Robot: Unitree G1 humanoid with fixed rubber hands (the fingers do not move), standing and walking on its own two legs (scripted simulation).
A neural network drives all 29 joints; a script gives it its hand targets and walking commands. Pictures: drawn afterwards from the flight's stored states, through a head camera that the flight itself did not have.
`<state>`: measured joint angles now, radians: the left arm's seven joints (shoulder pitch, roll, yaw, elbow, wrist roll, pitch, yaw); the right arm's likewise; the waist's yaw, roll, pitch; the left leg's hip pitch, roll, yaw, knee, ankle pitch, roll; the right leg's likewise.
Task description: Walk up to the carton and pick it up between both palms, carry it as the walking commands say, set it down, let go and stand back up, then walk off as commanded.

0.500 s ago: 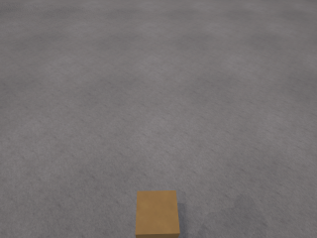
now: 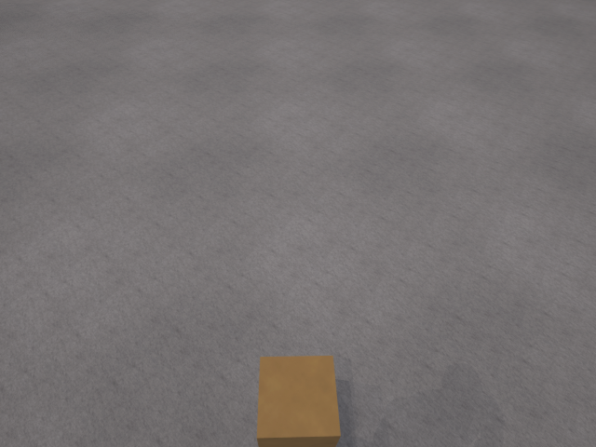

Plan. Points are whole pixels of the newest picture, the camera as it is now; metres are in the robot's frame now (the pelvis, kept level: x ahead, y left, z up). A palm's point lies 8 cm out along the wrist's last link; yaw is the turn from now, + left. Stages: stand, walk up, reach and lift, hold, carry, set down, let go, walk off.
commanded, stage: stand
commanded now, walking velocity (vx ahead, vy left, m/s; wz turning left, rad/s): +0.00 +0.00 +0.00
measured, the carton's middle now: (296, 403) +0.39 -0.02 -0.69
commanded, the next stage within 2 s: reach and lift in 0.60 s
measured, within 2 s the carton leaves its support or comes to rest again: neither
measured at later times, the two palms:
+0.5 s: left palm out of the picture -0.01 +0.26 -0.14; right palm out of the picture +0.00 -0.23 -0.13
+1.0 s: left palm out of the picture +0.13 +0.23 -0.14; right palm out of the picture +0.14 -0.22 -0.14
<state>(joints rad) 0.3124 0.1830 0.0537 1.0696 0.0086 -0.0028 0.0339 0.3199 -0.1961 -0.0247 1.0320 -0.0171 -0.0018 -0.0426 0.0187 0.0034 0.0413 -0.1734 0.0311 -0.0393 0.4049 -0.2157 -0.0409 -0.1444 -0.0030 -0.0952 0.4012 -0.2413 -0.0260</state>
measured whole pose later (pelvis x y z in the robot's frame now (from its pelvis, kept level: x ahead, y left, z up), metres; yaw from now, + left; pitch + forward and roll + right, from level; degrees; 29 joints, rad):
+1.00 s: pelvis -0.02 +0.02 -0.03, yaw -2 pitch +12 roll +1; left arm 0.10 0.11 0.06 0.46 0.02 0.49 0.00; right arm 0.08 -0.19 -0.10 0.49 -0.09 0.47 0.07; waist 0.03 -0.01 -0.02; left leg -0.62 0.00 0.02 0.73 -0.33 -0.01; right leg -0.63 -0.04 -0.02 0.77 -0.36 0.00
